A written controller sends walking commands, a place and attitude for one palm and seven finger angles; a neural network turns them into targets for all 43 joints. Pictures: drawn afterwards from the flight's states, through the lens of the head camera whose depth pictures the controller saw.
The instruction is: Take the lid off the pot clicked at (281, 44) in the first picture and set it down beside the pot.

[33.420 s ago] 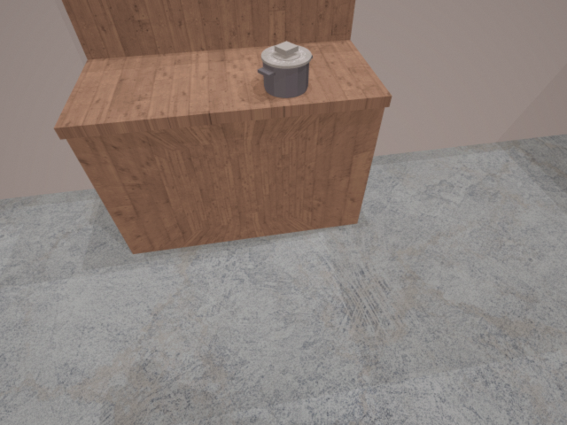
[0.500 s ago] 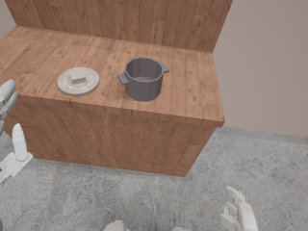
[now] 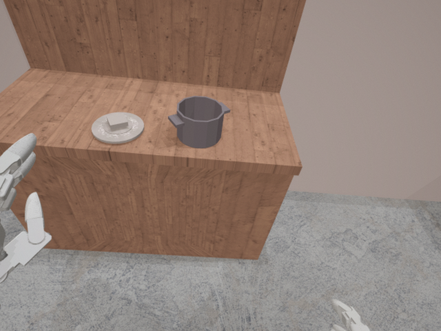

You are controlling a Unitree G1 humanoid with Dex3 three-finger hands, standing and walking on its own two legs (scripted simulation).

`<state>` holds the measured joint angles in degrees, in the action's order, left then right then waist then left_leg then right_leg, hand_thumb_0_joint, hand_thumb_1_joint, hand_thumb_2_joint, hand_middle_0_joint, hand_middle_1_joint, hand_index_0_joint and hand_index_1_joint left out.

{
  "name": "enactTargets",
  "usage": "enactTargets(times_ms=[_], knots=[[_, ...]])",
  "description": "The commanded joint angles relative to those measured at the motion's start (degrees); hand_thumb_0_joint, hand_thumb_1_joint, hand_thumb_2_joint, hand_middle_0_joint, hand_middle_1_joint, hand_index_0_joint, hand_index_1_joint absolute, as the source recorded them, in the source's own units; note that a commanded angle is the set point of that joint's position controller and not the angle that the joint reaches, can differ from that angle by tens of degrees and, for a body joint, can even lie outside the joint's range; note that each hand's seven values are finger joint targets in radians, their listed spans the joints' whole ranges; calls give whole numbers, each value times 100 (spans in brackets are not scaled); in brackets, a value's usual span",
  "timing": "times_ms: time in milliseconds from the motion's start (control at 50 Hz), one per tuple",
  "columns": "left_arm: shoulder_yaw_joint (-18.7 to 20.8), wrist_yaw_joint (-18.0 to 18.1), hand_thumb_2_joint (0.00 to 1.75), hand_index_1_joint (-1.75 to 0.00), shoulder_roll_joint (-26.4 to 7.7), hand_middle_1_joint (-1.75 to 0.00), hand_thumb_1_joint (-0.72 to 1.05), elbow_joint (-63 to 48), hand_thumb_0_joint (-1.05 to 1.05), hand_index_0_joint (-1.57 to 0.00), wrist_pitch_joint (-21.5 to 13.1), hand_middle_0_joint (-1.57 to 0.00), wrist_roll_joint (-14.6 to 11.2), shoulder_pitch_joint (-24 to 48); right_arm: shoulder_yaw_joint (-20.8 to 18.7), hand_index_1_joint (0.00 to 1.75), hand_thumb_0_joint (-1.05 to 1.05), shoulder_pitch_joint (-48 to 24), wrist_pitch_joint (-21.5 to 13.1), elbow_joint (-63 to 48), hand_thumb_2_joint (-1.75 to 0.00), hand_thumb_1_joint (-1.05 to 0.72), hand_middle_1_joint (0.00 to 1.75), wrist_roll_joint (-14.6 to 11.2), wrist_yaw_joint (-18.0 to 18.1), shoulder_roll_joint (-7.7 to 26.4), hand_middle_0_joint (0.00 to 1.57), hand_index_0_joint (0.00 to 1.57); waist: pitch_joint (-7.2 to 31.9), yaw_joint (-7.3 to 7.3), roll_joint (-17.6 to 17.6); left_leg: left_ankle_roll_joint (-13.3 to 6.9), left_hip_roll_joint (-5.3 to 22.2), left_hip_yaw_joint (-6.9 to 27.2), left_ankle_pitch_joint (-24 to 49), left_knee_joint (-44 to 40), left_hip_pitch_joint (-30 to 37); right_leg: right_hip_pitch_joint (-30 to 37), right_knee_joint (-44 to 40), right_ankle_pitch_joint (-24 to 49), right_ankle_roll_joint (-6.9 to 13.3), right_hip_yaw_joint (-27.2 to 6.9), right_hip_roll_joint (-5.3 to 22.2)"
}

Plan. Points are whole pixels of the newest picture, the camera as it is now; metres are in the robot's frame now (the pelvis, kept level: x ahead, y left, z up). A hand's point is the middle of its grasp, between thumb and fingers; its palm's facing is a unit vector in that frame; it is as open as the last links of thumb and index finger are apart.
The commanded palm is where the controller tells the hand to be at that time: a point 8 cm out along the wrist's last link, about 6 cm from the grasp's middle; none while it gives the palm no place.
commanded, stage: stop stepping back and stand still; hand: left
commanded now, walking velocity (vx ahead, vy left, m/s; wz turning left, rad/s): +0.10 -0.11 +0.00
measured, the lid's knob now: (117, 121) +0.71 +0.34 -0.04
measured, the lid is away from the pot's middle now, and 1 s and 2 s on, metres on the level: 0.26 0.26 0.26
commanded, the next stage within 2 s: let the arm hang, fingers relaxed in 0.94 s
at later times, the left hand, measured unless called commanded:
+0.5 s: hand (0, 255) +0.16 +0.27 +0.18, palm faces +0.38 -0.84 -0.38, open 7.4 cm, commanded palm none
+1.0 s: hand out of the picture -0.12 +0.18 -0.15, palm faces +0.06 -0.99 -0.15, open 7.2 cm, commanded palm none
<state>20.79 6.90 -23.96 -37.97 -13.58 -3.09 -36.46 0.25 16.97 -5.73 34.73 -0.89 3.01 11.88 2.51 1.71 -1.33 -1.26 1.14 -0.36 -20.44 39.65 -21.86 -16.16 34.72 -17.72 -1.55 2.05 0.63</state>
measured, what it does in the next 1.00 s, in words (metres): stands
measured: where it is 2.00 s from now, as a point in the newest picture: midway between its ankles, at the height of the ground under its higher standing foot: outside the picture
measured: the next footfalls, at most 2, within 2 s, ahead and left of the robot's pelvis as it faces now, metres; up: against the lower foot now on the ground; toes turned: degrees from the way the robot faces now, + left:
none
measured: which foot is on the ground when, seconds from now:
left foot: down 0.00-1.00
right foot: down 0.00-1.00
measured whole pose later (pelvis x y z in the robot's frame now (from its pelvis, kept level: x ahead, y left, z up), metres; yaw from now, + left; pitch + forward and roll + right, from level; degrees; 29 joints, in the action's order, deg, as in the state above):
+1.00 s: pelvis -0.01 +0.02 +0.02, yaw +2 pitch +1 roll -1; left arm -0.1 1.3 -9.8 63.1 1.8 0.6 -27.3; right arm -2.1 21.5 1.9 61.1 0.2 1.7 8.6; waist -2.0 -0.2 -2.4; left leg -4.8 -4.5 -1.3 -6.6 24.3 -18.6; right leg -9.9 26.3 -17.2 0.5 -0.3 -0.2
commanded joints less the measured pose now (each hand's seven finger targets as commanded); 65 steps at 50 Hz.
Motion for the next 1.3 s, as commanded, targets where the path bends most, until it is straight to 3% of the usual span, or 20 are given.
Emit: enactTargets(times_ms=[0,20,100,140,240,300,400,460,480,500,540,560,620,680,780,840,900,960,1020,1280], knots=[[630,141,90,-30,-761,-30,90,-297,0,-20,-426,-20,5,650,-209,30,0,-1046,-595,-1003,-90,-90,30,-99,99,726,20,20,-459,-18,1226,-272,1122,1879,-2612,-3152,-718,228,261,-942,71,-45,-227],[781,128,90,-30,-865,-30,90,-334,0,-20,-385,-20,95,579,-218,30,0,-1120,-604,-999,-90,-90,30,-28,101,685,20,20,-517,-69,1830,-278,1200,1953,-2990,-3505,-1077,417,787,-818,98,-36,-346],[474,37,90,-30,-732,-30,90,-911,0,-20,-314,-20,115,18,-247,30,0,-1005,-743,-1010,-90,-90,30,-8,-60,645,20,20,-16,-127,737,-271,817,1148,-1394,-2629,-311,1014,-621,-396,156,-6,-240],[472,68,90,-30,-808,-30,90,-1079,0,-20,-293,-20,143,-51,-236,30,0,-935,-736,-968,-90,-90,30,16,-56,660,20,20,65,-84,722,-157,495,771,-874,-2228,41,1022,-1388,-214,261,-170,-69],[691,172,90,-30,-927,-30,90,-825,0,-20,-248,-20,100,131,-324,30,0,-805,-559,-848,-90,-90,30,113,60,620,20,20,-217,20,51,3,35,250,-255,-873,844,-581,-2072,-1728,774,-1186,586],[586,178,90,-30,-761,-30,90,-535,0,-20,-239,-20,34,453,-251,30,0,-863,-514,-806,-90,-90,30,102,96,606,20,20,-324,26,15,-44,170,457,-230,-1182,1015,-672,-1910,-1343,592,-897,462],[459,139,90,-30,-612,-30,90,-449,0,-20,-274,-20,173,604,-209,30,0,-1061,-605,-885,-90,-90,30,63,151,628,20,20,-402,-135,1315,-106,903,1509,-2263,-3455,-115,660,-312,-627,216,-24,-401],[392,90,90,-30,-619,-30,90,-472,0,-20,-194,-20,188,393,-217,30,0,-1068,-588,-915,-90,-90,30,95,110,595,20,20,-198,-162,862,-89,680,1018,-1685,-3119,-72,1043,-798,-456,211,-57,-274],[-1250,-538,90,-30,271,-30,90,4564,0,-20,825,-20,731,1068,-580,30,0,-971,-513,705,-90,-90,30,147,-283,1583,20,20,-406,-20,206,-275,410,1345,1414,-1306,-148,162,-531,1080,411,-339,242],[-1292,-605,90,-30,455,-30,90,4867,0,-20,1206,-20,584,919,-498,30,0,-539,-142,619,-90,-90,30,16,-319,972,20,20,328,-62,-279,-162,433,769,1868,-859,670,96,-678,1154,416,-474,520],[-1445,-639,90,-30,466,-30,90,5117,0,-20,1344,-20,558,1509,-467,30,0,-224,187,516,-90,-90,30,41,-346,870,20,20,193,115,-739,-167,241,1022,-200,-556,877,-1012,-1103,-1243,707,-504,806],[-1474,-609,90,-30,476,-30,90,5357,0,-20,1425,-20,594,1732,-474,30,0,-102,334,486,-90,-90,30,130,-325,811,20,20,50,158,-1156,-194,149,1052,-344,-392,823,-1184,-1083,-1452,755,-518,695],[-1610,-562,90,-30,516,-30,90,6264,0,-20,1536,-20,556,2255,-450,30,0,-172,555,627,-90,-90,30,280,-288,742,20,20,-806,147,-653,-261,111,1089,-229,-566,419,-1404,-1121,-1549,836,-662,659],[-1693,-594,90,-30,567,-30,90,7359,0,-20,1556,-20,472,1908,-403,30,0,-139,492,871,-90,-90,30,326,-220,928,20,20,-769,-133,1518,-485,865,2732,-1274,-2973,-129,-590,572,-870,386,-198,-172],[-1790,-642,90,-30,660,-30,90,8694,0,-20,1437,-20,433,1436,-391,30,0,-63,387,1390,-90,-90,30,208,-118,736,20,20,-9,-374,876,-826,985,1925,-74,-2913,410,-162,791,-864,342,-532,78],[-1925,-603,90,-30,844,-30,90,9302,0,-20,1385,-20,415,916,-368,30,0,67,428,1771,-90,-90,30,133,-101,547,20,20,297,-376,926,-516,620,1324,16,-2628,717,549,-690,-110,387,-414,24],[-2012,-532,90,-30,867,-30,90,9660,0,-20,1361,-20,399,787,-364,30,0,287,521,2059,-90,-90,30,105,-138,296,20,20,-329,-203,522,-143,158,930,-246,-2355,653,265,-1587,-417,656,-840,391],[-2059,-488,90,-30,1037,-30,90,9931,0,-20,1320,-20,376,884,-378,30,0,518,595,2329,-90,-90,30,108,-110,162,20,20,-469,-44,-23,-184,245,949,144,-2110,1054,-111,-1754,-494,624,-746,344],[-2090,-453,90,-30,1186,-30,90,10137,0,-20,1348,-20,370,810,-365,30,0,623,613,2531,-90,-90,30,115,-87,131,20,20,-643,-49,294,-239,373,1110,-132,-2306,1026,-177,-1605,-403,551,-565,270],[-2011,-389,90,-30,1377,-30,90,10248,0,-20,1303,-20,369,906,-331,30,0,588,572,2830,-90,-90,30,133,-87,-215,20,20,-973,-102,-132,-240,224,832,558,-1899,729,-42,-1705,-201,572,-683,377]])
